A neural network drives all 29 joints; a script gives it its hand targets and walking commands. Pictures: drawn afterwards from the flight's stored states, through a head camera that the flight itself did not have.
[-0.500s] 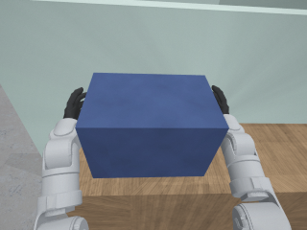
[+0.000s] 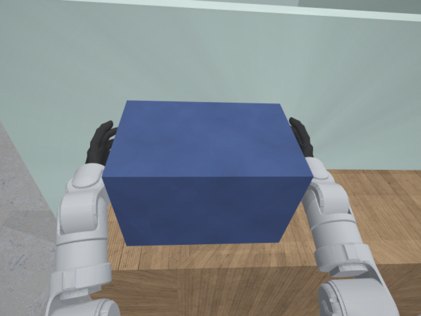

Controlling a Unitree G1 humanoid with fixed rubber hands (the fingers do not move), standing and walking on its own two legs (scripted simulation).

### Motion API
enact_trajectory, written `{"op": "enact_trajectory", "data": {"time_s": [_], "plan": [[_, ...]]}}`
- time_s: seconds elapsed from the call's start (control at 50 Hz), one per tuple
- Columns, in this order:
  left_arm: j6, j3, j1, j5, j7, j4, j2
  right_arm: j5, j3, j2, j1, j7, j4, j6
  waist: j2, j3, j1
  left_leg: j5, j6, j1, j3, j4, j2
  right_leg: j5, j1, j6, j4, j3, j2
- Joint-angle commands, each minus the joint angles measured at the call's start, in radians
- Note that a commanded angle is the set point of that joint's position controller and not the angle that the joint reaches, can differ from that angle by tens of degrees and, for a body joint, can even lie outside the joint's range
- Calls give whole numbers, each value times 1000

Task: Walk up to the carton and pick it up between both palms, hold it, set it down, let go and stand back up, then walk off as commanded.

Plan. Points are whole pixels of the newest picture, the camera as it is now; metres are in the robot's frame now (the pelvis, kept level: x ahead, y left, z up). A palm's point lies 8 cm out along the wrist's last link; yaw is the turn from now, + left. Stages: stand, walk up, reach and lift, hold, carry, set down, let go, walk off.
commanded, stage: hold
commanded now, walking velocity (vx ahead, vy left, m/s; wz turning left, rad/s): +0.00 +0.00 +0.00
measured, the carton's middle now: (204, 173) +0.33 +0.00 +0.16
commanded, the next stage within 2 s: set down in 0.36 s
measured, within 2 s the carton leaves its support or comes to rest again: neither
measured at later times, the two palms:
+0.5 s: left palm (99, 167) +0.34 +0.18 +0.17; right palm (303, 161) +0.35 -0.19 +0.17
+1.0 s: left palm (102, 181) +0.35 +0.19 +0.11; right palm (286, 177) +0.37 -0.18 +0.11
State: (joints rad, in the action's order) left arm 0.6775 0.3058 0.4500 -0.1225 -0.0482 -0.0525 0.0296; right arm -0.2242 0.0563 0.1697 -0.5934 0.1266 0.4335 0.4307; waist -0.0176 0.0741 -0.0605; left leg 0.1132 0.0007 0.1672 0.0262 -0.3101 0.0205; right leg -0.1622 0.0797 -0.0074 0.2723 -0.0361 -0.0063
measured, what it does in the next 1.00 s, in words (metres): stands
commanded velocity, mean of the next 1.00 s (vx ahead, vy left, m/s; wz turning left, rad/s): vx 0.00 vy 0.00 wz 0.00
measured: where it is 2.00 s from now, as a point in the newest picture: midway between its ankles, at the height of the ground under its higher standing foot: outside the picture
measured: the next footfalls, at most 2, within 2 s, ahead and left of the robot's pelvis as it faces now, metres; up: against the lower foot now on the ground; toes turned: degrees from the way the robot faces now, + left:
none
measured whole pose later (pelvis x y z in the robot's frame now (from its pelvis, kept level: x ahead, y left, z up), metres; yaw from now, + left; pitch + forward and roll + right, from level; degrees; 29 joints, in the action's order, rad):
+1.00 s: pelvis +0.01 +0.00 +0.00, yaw +1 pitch -3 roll +0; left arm 0.27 0.25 0.39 -0.08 -0.04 -0.29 0.04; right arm -0.05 0.12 0.10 -0.44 0.08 0.54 0.04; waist -0.03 0.00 -0.01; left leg 0.14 0.01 0.13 0.01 -0.32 0.01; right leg -0.19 0.04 -0.01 0.28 -0.05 -0.01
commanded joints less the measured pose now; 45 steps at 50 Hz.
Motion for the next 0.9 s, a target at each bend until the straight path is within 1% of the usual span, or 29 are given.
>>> {"op": "enact_trajectory", "data": {"time_s": [0.0,0.04,0.06,0.12,0.14,0.16,0.2,0.26,0.3,0.34,0.36,0.38,0.4,0.44,0.46,0.5,0.54,0.56,0.6,0.62,0.64,0.66,0.68,0.7,0.74,0.8,0.82,0.84,0.88], "plan": [[-71,-543,726,142,-119,220,-399,-125,-375,-511,-722,-144,-388,-73,55,471,-7,-268,35,-338,-23,-34,-66,321,25,-18,-30,3,61],[-65,-519,707,129,-124,193,-394,-124,-365,-514,-728,-142,-387,-70,23,418,1,-240,23,-294,-25,-20,-70,294,10,-21,-30,5,62],[-67,-542,711,138,-124,226,-410,-123,-373,-516,-716,-147,-382,-65,36,452,-4,-234,26,-324,-26,-15,-61,277,23,-14,-32,-1,64],[-56,-526,715,127,-123,191,-402,-112,-351,-496,-723,-149,-363,-61,46,414,-3,-211,32,-312,-27,-9,-59,231,38,-12,-36,-4,65],[-60,-530,691,133,-122,212,-416,-122,-367,-511,-716,-151,-382,-64,38,420,6,-255,30,-318,-28,-17,-58,270,30,-12,-34,0,65],[-64,-518,728,135,-122,188,-398,-111,-358,-513,-750,-148,-385,-67,23,422,7,-221,19,-285,-24,-14,-66,252,26,-15,-35,4,63],[-70,-567,755,148,-117,254,-420,-108,-351,-499,-739,-153,-394,-73,71,487,-20,-241,42,-336,-27,-22,-59,258,37,-6,-30,-6,65],[-64,-526,718,138,-119,190,-407,-118,-366,-516,-744,-152,-387,-67,38,428,9,-225,23,-301,-27,-14,-62,259,26,-15,-34,3,60],[-68,-524,729,130,-118,201,-407,-120,-374,-531,-726,-156,-373,-64,35,429,13,-220,22,-306,-23,-13,-66,244,32,-15,-34,3,64],[-67,-548,747,142,-115,211,-413,-116,-367,-508,-746,-156,-379,-66,33,460,-1,-230,29,-304,-26,-21,-64,248,37,-10,-28,-3,69],[-82,-615,617,159,-108,305,-487,-146,-414,-532,-657,-151,-504,-83,6,530,-4,-350,30,-345,-17,-37,-43,344,-50,-14,-7,5,87],[-81,-606,625,164,-111,308,-460,-147,-402,-506,-634,-146,-500,-74,19,514,-12,-345,35,-342,-15,-38,-45,354,-54,-15,-13,13,83],[-79,-550,652,139,-114,260,-409,-131,-372,-491,-627,-148,-428,-54,4,433,-8,-263,25,-299,-11,-16,-49,282,-42,-20,-28,18,78],[-75,-450,651,68,-131,145,-353,-92,-349,-506,-657,-153,-370,-66,-17,313,49,-145,-4,-227,10,17,-63,171,-33,-26,-44,21,59],[-90,-434,707,71,-146,117,-352,-61,-314,-501,-698,-163,-362,-87,-31,287,52,-61,-7,-187,17,42,-62,102,-30,-28,-42,18,53],[-140,-481,766,91,-158,144,-408,-13,-307,-532,-749,-175,-399,-154,4,351,45,-61,1,-213,16,38,-52,94,-12,-25,-29,3,45],[-184,-530,741,88,-146,162,-444,0,-334,-535,-723,-179,-395,-219,63,410,45,-194,27,-278,21,1,-55,197,-28,-22,-16,-17,52],[-207,-497,759,61,-152,78,-432,40,-280,-529,-733,-180,-323,-243,78,365,32,-130,29,-275,22,5,-57,134,-1,-21,-24,-17,42],[-240,-416,692,11,-165,-37,-404,124,-210,-524,-684,-195,-226,-287,32,269,35,17,6,-228,35,54,-48,-1,19,-26,-47,-25,31],[-256,-402,691,10,-174,-69,-392,157,-187,-521,-694,-199,-229,-316,16,277,29,23,-2,-221,42,54,-48,-2,-2,-30,-43,-31,27],[-274,-367,685,-25,-180,-105,-382,196,-154,-531,-646,-204,-153,-336,30,265,30,35,-4,-227,55,65,-51,-20,-16,-31,-44,-30,19],[-289,-373,657,-28,-183,-111,-391,205,-160,-529,-635,-204,-144,-361,32,253,30,1,1,-226,47,65,-48,18,-34,-30,-38,-39,20],[-305,-369,645,-34,-182,-131,-399,204,-168,-539,-643,-206,-132,-383,29,251,50,-40,2,-231,54,61,-48,45,-42,-34,-36,-43,25],[-326,-410,676,-11,-179,-119,-423,206,-181,-545,-676,-201,-174,-416,30,301,37,-81,6,-241,56,47,-54,95,-67,-34,-31,-43,24],[-366,-465,656,14,-160,-85,-458,187,-223,-550,-682,-190,-204,-457,40,351,39,-207,28,-301,45,17,-54,178,-71,-31,-26,-60,41],[-405,-498,637,43,-132,-88,-456,182,-279,-558,-658,-177,-204,-476,16,358,50,-256,29,-296,35,3,-59,231,-73,-36,-22,-53,45],[-417,-501,655,44,-129,-105,-460,187,-276,-559,-666,-176,-206,-482,12,363,47,-235,27,-307,36,5,-55,208,-45,-37,-23,-58,48],[-431,-532,681,65,-127,-80,-469,187,-263,-556,-654,-175,-206,-496,3,392,25,-228,30,-323,26,3,-47,183,-39,-31,-23,-61,51],[-454,-559,687,82,-110,-58,-475,174,-305,-571,-624,-171,-213,-501,3,408,40,-289,35,-328,24,-9,-44,247,-52,-32,-15,-57,49]]}}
